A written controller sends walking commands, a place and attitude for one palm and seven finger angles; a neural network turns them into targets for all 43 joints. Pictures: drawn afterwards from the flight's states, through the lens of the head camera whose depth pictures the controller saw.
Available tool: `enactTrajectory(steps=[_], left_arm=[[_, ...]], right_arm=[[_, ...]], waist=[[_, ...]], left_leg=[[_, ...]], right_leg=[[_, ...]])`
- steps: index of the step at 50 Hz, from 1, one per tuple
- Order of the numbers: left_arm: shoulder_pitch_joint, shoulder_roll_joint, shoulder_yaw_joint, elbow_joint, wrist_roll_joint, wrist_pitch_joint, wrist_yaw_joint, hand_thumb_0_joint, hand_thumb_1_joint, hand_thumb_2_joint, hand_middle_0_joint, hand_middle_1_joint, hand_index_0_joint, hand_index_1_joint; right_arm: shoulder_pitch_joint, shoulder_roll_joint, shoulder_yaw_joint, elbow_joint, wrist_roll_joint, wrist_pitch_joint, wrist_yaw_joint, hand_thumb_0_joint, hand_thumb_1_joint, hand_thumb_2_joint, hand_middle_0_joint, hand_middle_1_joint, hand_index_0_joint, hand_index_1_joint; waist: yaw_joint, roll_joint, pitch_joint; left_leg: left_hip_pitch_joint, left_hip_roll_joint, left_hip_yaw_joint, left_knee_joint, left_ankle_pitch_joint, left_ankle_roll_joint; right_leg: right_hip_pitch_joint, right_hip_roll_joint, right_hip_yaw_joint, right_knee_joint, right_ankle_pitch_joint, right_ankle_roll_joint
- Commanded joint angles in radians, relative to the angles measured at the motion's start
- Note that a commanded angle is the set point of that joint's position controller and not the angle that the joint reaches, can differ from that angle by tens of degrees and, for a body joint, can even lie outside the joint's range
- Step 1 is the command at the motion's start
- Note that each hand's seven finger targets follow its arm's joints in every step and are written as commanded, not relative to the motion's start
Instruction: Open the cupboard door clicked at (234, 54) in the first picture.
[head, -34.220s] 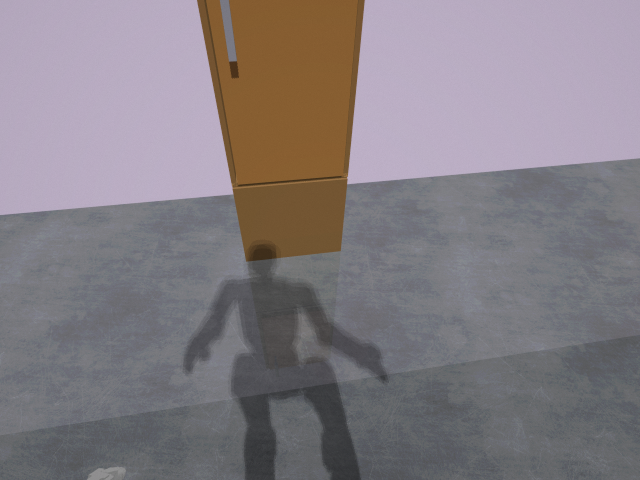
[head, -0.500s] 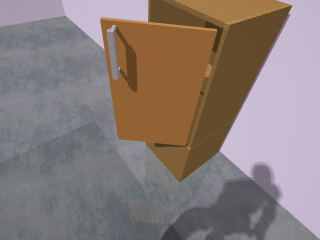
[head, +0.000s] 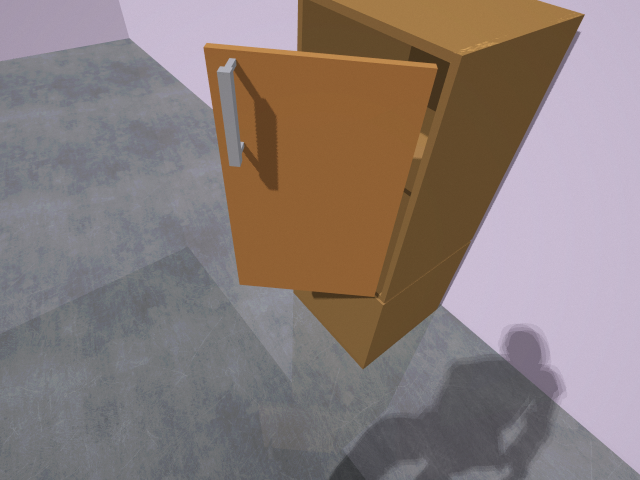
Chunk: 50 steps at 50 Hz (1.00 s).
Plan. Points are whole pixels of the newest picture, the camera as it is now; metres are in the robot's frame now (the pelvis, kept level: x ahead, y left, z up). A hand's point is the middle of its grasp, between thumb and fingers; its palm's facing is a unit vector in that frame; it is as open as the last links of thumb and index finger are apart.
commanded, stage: look again from close up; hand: left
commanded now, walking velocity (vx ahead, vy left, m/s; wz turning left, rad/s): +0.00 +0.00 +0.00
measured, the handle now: (233, 114) +0.61 +0.19 +0.15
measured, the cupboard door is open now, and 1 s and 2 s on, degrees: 47 47 47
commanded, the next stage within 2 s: raise the hand with hooked fingers in 1.82 s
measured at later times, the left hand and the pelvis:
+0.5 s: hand out of the picture -0.02 +0.16 -0.18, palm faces +0.03 -0.99 -0.15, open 7.4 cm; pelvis +0.01 +0.00 +0.00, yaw +0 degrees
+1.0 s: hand out of the picture +0.02 +0.15 -0.18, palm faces +0.01 -0.99 -0.16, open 7.4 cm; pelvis +0.03 -0.01 +0.00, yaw -1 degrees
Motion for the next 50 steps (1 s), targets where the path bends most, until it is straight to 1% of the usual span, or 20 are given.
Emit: enactTrajectory(steps=[1,3,6,8,11,12,13,14,18,25,28,30,32,35,38,39,43,48,49,50], left_arm=[[0.089,0.075,0.01,-0.016,0.002,-0.01,0.006,0.0,0.9,0.9,-0.2,-0.3,-0.2,-0.3],[0.084,0.076,0.011,-0.016,0.002,-0.01,0.005,0.0,0.9,0.9,-0.2,-0.3,-0.2,-0.3],[0.08,0.077,0.01,-0.016,0.002,-0.01,0.006,0.0,0.9,0.9,-0.2,-0.3,-0.2,-0.3],[0.081,0.074,0.01,-0.013,0.001,-0.008,0.005,0.0,0.9,0.9,-0.2,-0.3,-0.2,-0.3],[0.081,0.076,0.01,-0.013,0.001,-0.008,0.005,0.0,0.9,0.9,-0.2,-0.3,-0.2,-0.3],[0.077,0.076,0.011,-0.012,0.001,-0.009,0.005,0.0,0.9,0.9,-0.2,-0.3,-0.2,-0.3],[0.079,0.075,0.011,-0.01,0.001,-0.008,0.005,0.0,0.9,0.9,-0.2,-0.3,-0.2,-0.3],[0.079,0.077,0.01,-0.009,0.002,-0.008,0.006,0.0,0.9,0.9,-0.2,-0.3,-0.2,-0.3],[0.076,0.072,0.01,-0.007,0.0,-0.007,0.005,0.0,0.9,0.9,-0.2,-0.3,-0.2,-0.3],[0.067,0.075,0.009,-0.004,-0.001,-0.011,0.006,0.0,0.9,0.9,-0.2,-0.3,-0.2,-0.3],[0.064,0.074,0.007,-0.001,-0.002,-0.013,0.006,0.0,0.9,0.9,-0.2,-0.3,-0.2,-0.3],[0.056,0.079,0.007,-0.001,-0.002,-0.013,0.007,0.0,0.9,0.9,-0.2,-0.3,-0.2,-0.3],[0.056,0.079,0.007,0.001,-0.003,-0.012,0.006,0.0,0.9,0.9,-0.2,-0.3,-0.2,-0.3],[0.05,0.081,0.007,0.003,-0.002,-0.013,0.007,0.0,0.9,0.9,-0.2,-0.3,-0.2,-0.3],[0.043,0.082,0.007,0.004,-0.004,-0.013,0.007,0.0,0.9,0.9,-0.2,-0.3,-0.2,-0.3],[0.046,0.085,0.007,0.003,-0.003,-0.013,0.008,0.0,0.9,0.9,-0.2,-0.3,-0.2,-0.3],[0.031,0.087,0.005,0.003,-0.004,-0.013,0.007,0.0,0.9,0.9,-0.2,-0.3,-0.2,-0.3],[0.027,0.09,0.007,0.005,-0.004,-0.012,0.006,0.0,0.9,0.9,-0.2,-0.3,-0.2,-0.3],[0.025,0.091,0.005,0.003,-0.004,-0.011,0.007,0.0,0.9,0.9,-0.2,-0.3,-0.2,-0.3],[0.022,0.089,0.006,0.003,-0.004,-0.011,0.007,0.0,0.9,0.9,-0.2,-0.3,-0.2,-0.3]], right_arm=[[0.042,-0.115,-0.018,-0.035,-0.002,-0.014,-0.001,0.0,-0.9,-0.9,0.2,0.3,0.2,0.3],[0.042,-0.116,-0.019,-0.033,-0.003,-0.015,-0.001,0.0,-0.9,-0.9,0.2,0.3,0.2,0.3],[0.044,-0.116,-0.018,-0.032,-0.002,-0.016,-0.001,0.0,-0.9,-0.9,0.2,0.3,0.2,0.3],[0.043,-0.117,-0.019,-0.029,-0.003,-0.014,-0.002,0.0,-0.9,-0.9,0.2,0.3,0.2,0.3],[0.042,-0.117,-0.018,-0.028,-0.003,-0.016,-0.002,0.0,-0.9,-0.9,0.2,0.3,0.2,0.3],[0.043,-0.116,-0.019,-0.026,-0.003,-0.017,-0.002,0.0,-0.9,-0.9,0.2,0.3,0.2,0.3],[0.044,-0.115,-0.019,-0.024,-0.002,-0.017,-0.003,0.0,-0.9,-0.9,0.2,0.3,0.2,0.3],[0.044,-0.116,-0.019,-0.023,-0.001,-0.016,-0.003,0.0,-0.9,-0.9,0.2,0.3,0.2,0.3],[0.044,-0.116,-0.018,-0.02,-0.001,-0.018,-0.004,0.0,-0.9,-0.9,0.2,0.3,0.2,0.3],[0.044,-0.111,-0.015,-0.013,0.0,-0.021,-0.005,0.0,-0.9,-0.9,0.2,0.3,0.2,0.3],[0.042,-0.112,-0.015,-0.011,-0.001,-0.024,-0.006,0.0,-0.9,-0.9,0.2,0.3,0.2,0.3],[0.042,-0.11,-0.012,-0.009,0.0,-0.024,-0.006,0.0,-0.9,-0.9,0.2,0.3,0.2,0.3],[0.041,-0.112,-0.011,-0.007,-0.001,-0.026,-0.007,0.0,-0.9,-0.9,0.2,0.3,0.2,0.3],[0.039,-0.112,-0.01,-0.005,0.0,-0.027,-0.008,0.0,-0.9,-0.9,0.2,0.3,0.2,0.3],[0.042,-0.113,-0.007,0.0,0.0,-0.03,-0.01,0.0,-0.9,-0.9,0.2,0.3,0.2,0.3],[0.036,-0.113,-0.007,-0.002,0.001,-0.03,-0.01,0.0,-0.9,-0.9,0.2,0.3,0.2,0.3],[0.037,-0.116,-0.006,0.003,0.0,-0.029,-0.009,0.0,-0.9,-0.9,0.2,0.3,0.2,0.3],[0.035,-0.119,-0.005,0.003,-0.001,-0.03,-0.01,0.0,-0.9,-0.9,0.2,0.3,0.2,0.3],[0.036,-0.116,-0.004,0.004,0.0,-0.028,-0.01,0.0,-0.9,-0.9,0.2,0.3,0.2,0.3],[0.038,-0.118,-0.004,0.005,-0.001,-0.03,-0.01,0.0,-0.9,-0.9,0.2,0.3,0.2,0.3]], waist=[[-0.004,0.026,0.097],[-0.004,0.034,0.094],[-0.005,0.024,0.087],[-0.004,0.04,0.096],[-0.002,0.037,0.084],[-0.004,0.048,0.079],[-0.002,0.049,0.077],[-0.001,0.032,0.086],[-0.003,0.04,0.082],[-0.006,0.013,0.082],[-0.007,0.026,0.073],[-0.008,0.016,0.074],[-0.008,0.034,0.067],[-0.009,0.018,0.072],[-0.009,0.032,0.066],[-0.005,0.021,0.071],[-0.009,0.018,0.082],[-0.008,0.025,0.077],[-0.006,0.011,0.084],[-0.008,0.022,0.078]], left_leg=[[-0.041,0.161,-0.208,-0.177,-0.257,-0.048],[-0.037,0.161,-0.207,-0.178,-0.258,-0.049],[-0.03,0.163,-0.207,-0.18,-0.245,-0.049],[-0.035,0.166,-0.214,-0.193,-0.27,-0.049],[-0.026,0.166,-0.212,-0.192,-0.246,-0.049],[-0.02,0.167,-0.21,-0.193,-0.241,-0.051],[-0.019,0.168,-0.216,-0.199,-0.25,-0.05],[-0.022,0.17,-0.215,-0.198,-0.249,-0.049],[-0.007,0.169,-0.21,-0.201,-0.238,-0.051],[0.017,0.164,-0.197,-0.181,-0.177,-0.051],[0.039,0.163,-0.185,-0.172,-0.147,-0.051],[0.039,0.163,-0.181,-0.168,-0.127,-0.052],[0.051,0.165,-0.185,-0.175,-0.123,-0.053],[0.063,0.164,-0.175,-0.163,-0.08,-0.053],[0.072,0.165,-0.173,-0.162,-0.058,-0.055],[0.076,0.165,-0.169,-0.151,-0.035,-0.052],[0.073,0.163,-0.169,-0.162,-0.063,-0.056],[0.078,0.165,-0.167,-0.164,-0.051,-0.056],[0.077,0.166,-0.167,-0.157,-0.04,-0.055],[0.078,0.165,-0.167,-0.161,-0.04,-0.056]], right_leg=[[-0.056,-0.056,0.074,-0.072,-0.055,-0.05],[-0.057,-0.056,0.072,-0.073,-0.055,-0.049],[-0.048,-0.056,0.07,-0.07,-0.041,-0.048],[-0.054,-0.052,0.068,-0.066,-0.049,-0.047],[-0.039,-0.054,0.067,-0.064,-0.027,-0.048],[-0.036,-0.054,0.064,-0.06,-0.02,-0.047],[-0.033,-0.053,0.061,-0.059,-0.022,-0.046],[-0.033,-0.052,0.06,-0.061,-0.019,-0.045],[-0.037,-0.055,0.061,-0.062,-0.017,-0.044],[-0.039,-0.061,0.073,-0.076,0.001,-0.047],[-0.039,-0.066,0.075,-0.08,0.015,-0.047],[-0.032,-0.066,0.078,-0.082,0.023,-0.047],[-0.029,-0.067,0.075,-0.081,0.024,-0.047],[-0.03,-0.07,0.076,-0.083,0.042,-0.046],[-0.019,-0.07,0.078,-0.084,0.049,-0.045],[-0.019,-0.072,0.078,-0.09,0.058,-0.045],[-0.024,-0.071,0.081,-0.093,0.037,-0.044],[-0.014,-0.073,0.078,-0.094,0.046,-0.044],[-0.016,-0.071,0.078,-0.095,0.048,-0.044],[-0.012,-0.072,0.08,-0.093,0.047,-0.044]])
